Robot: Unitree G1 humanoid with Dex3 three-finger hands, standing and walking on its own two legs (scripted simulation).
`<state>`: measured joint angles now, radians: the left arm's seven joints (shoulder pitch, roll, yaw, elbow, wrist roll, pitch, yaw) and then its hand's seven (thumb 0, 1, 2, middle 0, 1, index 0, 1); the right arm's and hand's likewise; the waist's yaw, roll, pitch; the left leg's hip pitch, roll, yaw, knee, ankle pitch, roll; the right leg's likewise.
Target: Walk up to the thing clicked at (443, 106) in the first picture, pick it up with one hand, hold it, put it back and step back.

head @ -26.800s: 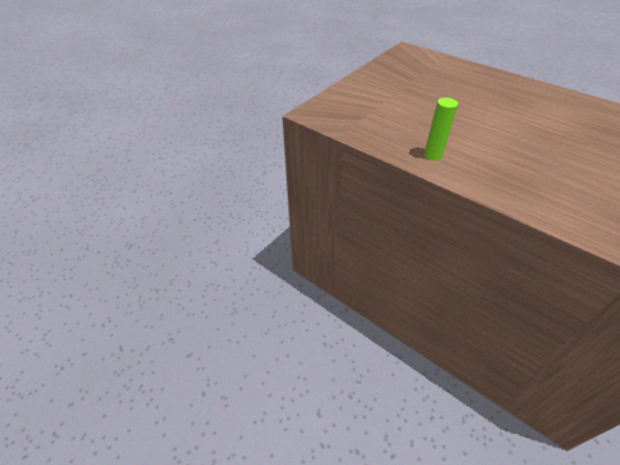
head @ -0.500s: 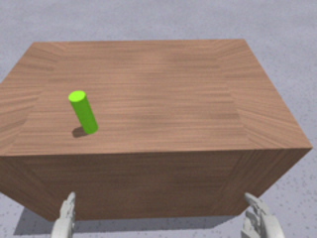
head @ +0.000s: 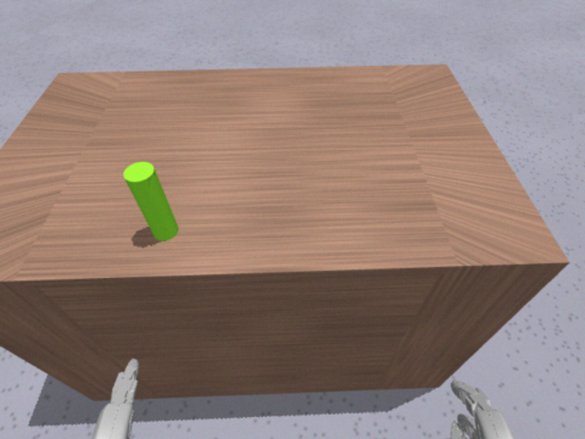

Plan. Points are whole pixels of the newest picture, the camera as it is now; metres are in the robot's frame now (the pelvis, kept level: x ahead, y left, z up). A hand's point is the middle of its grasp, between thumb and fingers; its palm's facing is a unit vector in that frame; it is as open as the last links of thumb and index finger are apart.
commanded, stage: home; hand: left
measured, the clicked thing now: (153, 204) +0.48 +0.23 +0.05
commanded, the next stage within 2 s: stand in 0.16 s
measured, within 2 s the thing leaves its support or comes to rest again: neither
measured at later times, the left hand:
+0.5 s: hand out of the picture +0.07 +0.25 -0.11, palm faces -0.04 -0.93 -0.35, open 14.8 cm
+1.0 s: hand out of the picture +0.06 +0.26 -0.10, palm faces -0.04 -0.94 -0.33, open 7.5 cm
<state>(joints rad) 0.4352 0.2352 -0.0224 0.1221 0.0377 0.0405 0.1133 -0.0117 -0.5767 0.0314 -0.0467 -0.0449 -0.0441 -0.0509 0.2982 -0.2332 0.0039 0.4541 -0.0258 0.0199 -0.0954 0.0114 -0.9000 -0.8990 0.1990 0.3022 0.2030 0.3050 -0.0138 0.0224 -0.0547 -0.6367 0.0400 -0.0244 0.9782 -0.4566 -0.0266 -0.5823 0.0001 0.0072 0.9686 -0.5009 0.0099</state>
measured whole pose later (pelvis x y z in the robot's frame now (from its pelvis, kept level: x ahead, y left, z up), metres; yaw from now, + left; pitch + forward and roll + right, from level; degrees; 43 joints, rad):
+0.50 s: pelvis +0.00 +0.00 +0.04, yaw -1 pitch -1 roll +0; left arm 0.24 0.33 0.01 0.95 0.03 -0.01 0.02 -0.01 -0.20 0.40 -0.16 -0.22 -0.16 -0.23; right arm 0.19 -0.32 -0.03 0.97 -0.03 0.00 0.00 0.01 -0.90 -0.90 0.20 0.30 0.20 0.30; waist 0.00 0.00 0.04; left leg -0.32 0.03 0.00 0.67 -0.33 -0.02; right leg -0.29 -0.01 0.03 0.68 -0.38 0.01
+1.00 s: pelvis -0.01 +0.01 +0.06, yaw -1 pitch -4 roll +0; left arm 0.13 0.33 0.00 1.15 0.01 -0.01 0.01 0.00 0.89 0.90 -0.20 -0.30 -0.20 -0.30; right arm 0.14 -0.33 -0.02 1.15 -0.02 -0.01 0.00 0.01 -0.90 -0.90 0.20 0.30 0.20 0.30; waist -0.01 0.00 0.06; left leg -0.16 0.02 0.02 0.40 -0.18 -0.01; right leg -0.12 -0.02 0.03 0.39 -0.21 0.03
